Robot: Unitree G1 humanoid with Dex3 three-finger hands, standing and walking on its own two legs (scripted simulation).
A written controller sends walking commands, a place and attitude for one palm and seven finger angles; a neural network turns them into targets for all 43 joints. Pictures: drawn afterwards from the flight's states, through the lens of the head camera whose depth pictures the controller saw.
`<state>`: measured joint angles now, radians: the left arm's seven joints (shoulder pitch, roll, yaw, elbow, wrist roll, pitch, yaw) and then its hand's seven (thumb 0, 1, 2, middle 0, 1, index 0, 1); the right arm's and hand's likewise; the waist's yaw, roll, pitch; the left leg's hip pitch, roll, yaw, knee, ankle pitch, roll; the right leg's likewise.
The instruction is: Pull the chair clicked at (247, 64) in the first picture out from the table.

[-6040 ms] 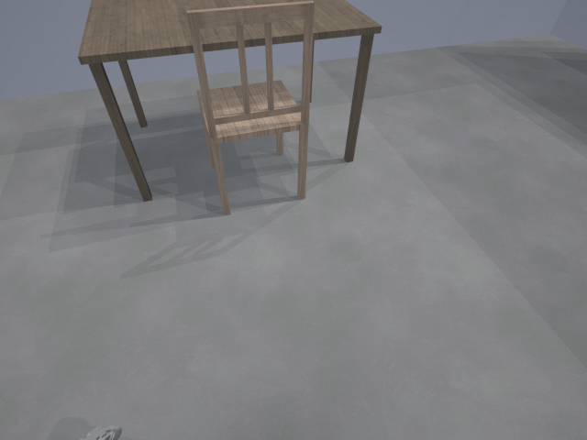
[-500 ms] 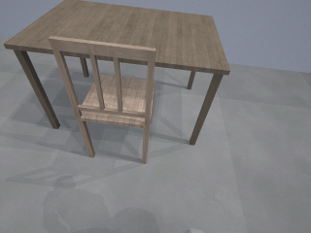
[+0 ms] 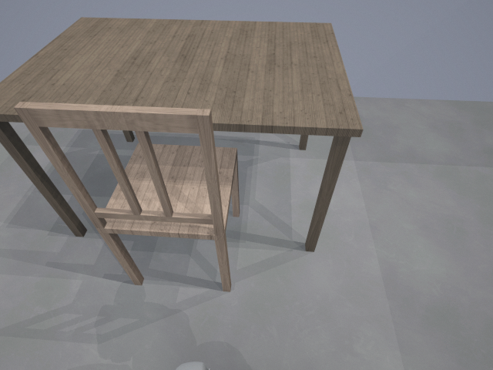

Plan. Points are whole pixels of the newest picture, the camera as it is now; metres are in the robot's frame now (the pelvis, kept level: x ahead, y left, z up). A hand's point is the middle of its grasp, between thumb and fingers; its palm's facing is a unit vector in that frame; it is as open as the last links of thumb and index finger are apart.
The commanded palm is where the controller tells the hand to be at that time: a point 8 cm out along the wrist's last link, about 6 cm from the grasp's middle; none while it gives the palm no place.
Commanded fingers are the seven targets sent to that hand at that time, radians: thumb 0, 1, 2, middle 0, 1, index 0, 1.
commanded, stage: take the last steps up to it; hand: left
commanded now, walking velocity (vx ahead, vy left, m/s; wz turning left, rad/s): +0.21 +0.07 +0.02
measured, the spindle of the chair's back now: (121, 175) +0.58 +0.35 -0.09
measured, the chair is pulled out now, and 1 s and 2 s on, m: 0.00 0.00 0.00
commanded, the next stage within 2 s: come to a stop and stand still in 0.16 s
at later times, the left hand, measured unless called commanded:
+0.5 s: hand out of the picture +0.12 +0.22 -0.18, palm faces +0.05 -0.98 -0.17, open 7.4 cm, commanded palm none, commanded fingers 0.00 0.90 0.90 -0.20 -0.30 -0.20 -0.30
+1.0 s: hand out of the picture +0.16 +0.16 -0.15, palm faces +0.06 -0.96 -0.29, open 7.4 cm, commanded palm none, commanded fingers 0.00 0.90 0.90 -0.20 -0.30 -0.20 -0.30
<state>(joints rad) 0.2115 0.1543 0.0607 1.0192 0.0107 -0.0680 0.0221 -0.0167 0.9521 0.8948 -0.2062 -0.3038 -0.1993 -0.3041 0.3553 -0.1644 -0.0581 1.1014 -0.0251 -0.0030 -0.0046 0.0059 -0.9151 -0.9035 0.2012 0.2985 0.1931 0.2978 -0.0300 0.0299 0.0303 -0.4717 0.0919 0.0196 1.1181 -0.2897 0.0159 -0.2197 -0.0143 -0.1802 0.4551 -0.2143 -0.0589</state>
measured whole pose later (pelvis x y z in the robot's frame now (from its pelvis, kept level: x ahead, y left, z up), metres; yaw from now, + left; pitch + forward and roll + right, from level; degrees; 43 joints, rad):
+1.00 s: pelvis +0.10 -0.02 +0.01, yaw -1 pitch -1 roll +3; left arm 0.21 0.13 0.04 1.00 0.02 0.00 0.04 0.01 0.91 0.89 -0.21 -0.30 -0.20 -0.30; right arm 0.21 -0.24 -0.08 1.05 -0.02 0.09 0.00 0.00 -0.91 -0.90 0.20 0.30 0.19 0.30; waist 0.02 0.05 0.06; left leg -0.40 0.00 -0.02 1.07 -0.38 -0.07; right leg -0.25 -0.07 -0.07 0.48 -0.22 -0.03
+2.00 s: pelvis +0.13 -0.01 +0.00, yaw +0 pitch -1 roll +0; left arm 0.22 0.16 0.02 1.13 0.00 -0.01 0.04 0.00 0.96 0.90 -0.20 -0.30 -0.20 -0.30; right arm 0.27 -0.13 -0.01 1.17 -0.02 0.00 -0.05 0.01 -0.93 -0.90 0.20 0.30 0.19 0.30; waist 0.00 0.00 0.01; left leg -0.12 0.07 0.06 0.43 -0.29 -0.04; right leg -0.14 0.01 -0.11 0.43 -0.28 -0.04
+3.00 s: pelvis +0.09 +0.05 +0.00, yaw -2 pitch -2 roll +0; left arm 0.32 0.16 0.00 1.08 0.02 0.00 0.03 0.01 0.91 0.90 -0.20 -0.30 -0.20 -0.30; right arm 0.29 -0.16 0.00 1.10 -0.02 0.00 -0.01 0.00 -0.92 -0.90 0.20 0.30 0.20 0.30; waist 0.00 -0.01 0.04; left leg -0.17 -0.01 0.13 0.47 -0.26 0.05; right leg -0.21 -0.06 -0.03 0.48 -0.23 0.04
